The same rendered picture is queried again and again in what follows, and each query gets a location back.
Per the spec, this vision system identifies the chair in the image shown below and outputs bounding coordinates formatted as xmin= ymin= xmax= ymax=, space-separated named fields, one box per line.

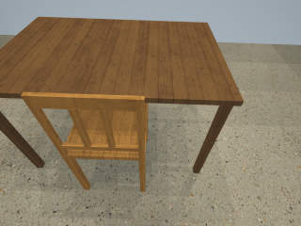
xmin=21 ymin=91 xmax=149 ymax=192

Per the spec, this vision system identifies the table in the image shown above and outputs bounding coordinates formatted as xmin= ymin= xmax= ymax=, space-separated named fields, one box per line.
xmin=0 ymin=16 xmax=244 ymax=173

